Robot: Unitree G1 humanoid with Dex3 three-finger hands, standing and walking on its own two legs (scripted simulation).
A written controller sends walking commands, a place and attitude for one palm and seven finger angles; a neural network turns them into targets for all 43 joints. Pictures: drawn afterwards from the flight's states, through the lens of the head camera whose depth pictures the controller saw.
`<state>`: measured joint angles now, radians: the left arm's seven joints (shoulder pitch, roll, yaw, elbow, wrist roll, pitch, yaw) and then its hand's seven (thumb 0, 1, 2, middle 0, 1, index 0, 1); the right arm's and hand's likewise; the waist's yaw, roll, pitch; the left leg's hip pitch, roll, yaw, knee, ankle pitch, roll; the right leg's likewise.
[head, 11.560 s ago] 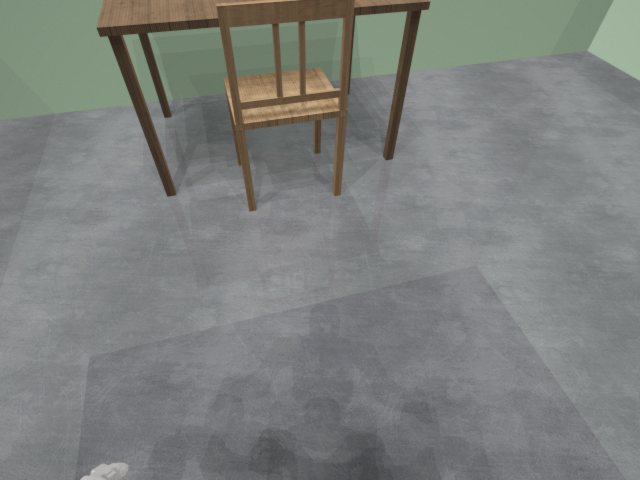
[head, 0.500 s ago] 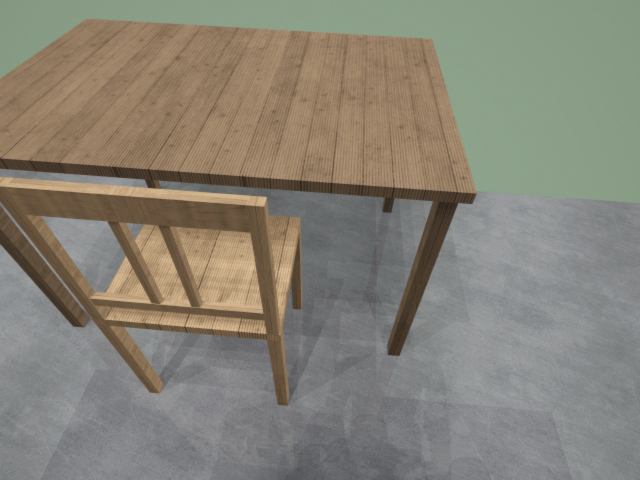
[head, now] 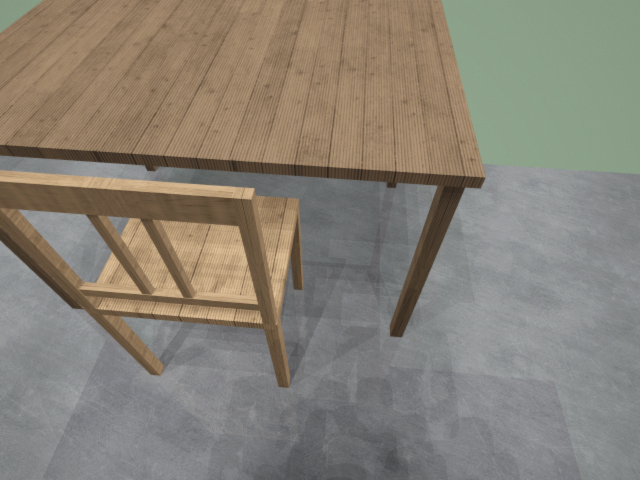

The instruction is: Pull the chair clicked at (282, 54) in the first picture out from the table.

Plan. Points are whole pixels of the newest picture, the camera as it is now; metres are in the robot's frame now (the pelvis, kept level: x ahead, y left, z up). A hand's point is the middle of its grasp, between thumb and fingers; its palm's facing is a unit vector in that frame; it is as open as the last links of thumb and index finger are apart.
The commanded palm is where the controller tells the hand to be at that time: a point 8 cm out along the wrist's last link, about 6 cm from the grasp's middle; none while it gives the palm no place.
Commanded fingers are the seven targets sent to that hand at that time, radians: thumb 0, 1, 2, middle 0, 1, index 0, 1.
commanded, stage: come to a stop and stand still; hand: left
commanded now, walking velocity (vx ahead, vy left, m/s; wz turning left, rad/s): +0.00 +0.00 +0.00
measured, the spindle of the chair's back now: (124, 256) +0.47 +0.39 -0.11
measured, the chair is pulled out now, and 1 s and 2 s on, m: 0.00 0.00 0.00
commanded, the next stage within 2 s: look again from close up in 0.74 s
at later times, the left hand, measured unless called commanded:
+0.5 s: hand out of the picture -0.03 +0.23 -0.16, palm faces +0.02 -0.97 -0.22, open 7.4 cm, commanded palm none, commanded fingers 0.00 0.90 0.90 -0.20 -0.30 -0.20 -0.30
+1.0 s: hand out of the picture -0.12 +0.19 -0.18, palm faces +0.07 -0.99 -0.14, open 7.4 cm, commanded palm none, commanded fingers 0.00 0.90 0.90 -0.20 -0.30 -0.20 -0.30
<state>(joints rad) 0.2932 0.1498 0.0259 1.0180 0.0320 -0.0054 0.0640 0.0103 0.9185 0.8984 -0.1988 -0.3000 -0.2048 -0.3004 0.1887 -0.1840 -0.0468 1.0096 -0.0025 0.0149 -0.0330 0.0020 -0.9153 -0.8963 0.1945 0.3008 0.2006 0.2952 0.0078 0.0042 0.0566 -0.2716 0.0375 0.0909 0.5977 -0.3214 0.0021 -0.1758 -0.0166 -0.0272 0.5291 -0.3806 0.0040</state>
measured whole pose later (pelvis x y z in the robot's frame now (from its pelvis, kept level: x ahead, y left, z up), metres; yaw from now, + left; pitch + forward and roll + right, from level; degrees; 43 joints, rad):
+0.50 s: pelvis -0.07 +0.04 +0.00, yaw +1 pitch -2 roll -1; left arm 0.29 0.19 0.00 0.96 0.03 0.03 0.02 0.00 0.91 0.90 -0.20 -0.30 -0.20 -0.30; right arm 0.32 -0.19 0.00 1.00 -0.02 0.01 0.00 0.00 -0.92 -0.90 0.20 0.30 0.20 0.30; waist -0.01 0.02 0.00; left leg -0.29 -0.04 0.07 0.52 -0.21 0.08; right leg -0.31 -0.01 0.05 0.53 -0.30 -0.01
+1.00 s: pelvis -0.08 +0.04 +0.00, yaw +2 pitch -3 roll -1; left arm 0.37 0.13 -0.01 1.11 0.03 0.00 0.02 0.00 0.91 0.90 -0.20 -0.30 -0.20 -0.30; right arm 0.27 -0.16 -0.01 1.08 -0.01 -0.01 -0.01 0.00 -0.92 -0.90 0.20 0.30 0.20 0.30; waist 0.01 0.00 0.00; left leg -0.29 -0.04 0.06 0.49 -0.18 0.06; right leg -0.30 0.01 0.07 0.50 -0.24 0.01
